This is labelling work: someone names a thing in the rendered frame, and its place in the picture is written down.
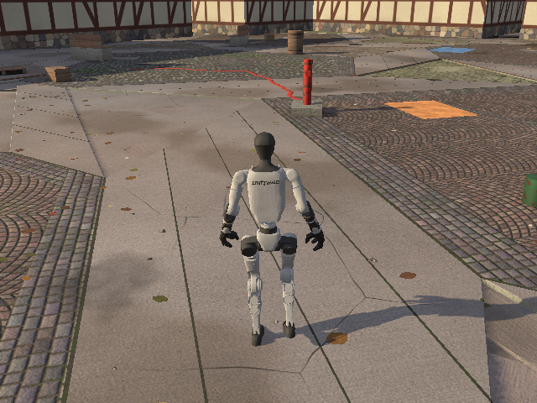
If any robot foot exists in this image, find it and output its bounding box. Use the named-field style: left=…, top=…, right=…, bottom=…
left=283, top=321, right=295, bottom=338
left=252, top=324, right=264, bottom=347

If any right robot forearm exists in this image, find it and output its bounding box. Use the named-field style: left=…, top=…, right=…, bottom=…
left=302, top=201, right=321, bottom=234

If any robot right upper arm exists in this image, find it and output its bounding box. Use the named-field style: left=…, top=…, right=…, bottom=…
left=283, top=168, right=310, bottom=214

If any left robot hand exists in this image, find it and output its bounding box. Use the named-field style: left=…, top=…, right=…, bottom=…
left=219, top=231, right=239, bottom=248

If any left robot forearm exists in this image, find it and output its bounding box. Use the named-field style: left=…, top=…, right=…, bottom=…
left=222, top=203, right=236, bottom=233

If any right robot hand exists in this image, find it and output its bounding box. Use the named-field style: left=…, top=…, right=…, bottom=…
left=305, top=230, right=325, bottom=251

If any robot right foot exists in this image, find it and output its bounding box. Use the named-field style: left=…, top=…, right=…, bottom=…
left=283, top=321, right=295, bottom=338

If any robot left foot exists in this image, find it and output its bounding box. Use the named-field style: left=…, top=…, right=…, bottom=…
left=252, top=324, right=264, bottom=347

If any robot left upper arm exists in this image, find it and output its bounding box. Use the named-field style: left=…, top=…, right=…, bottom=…
left=227, top=170, right=248, bottom=216

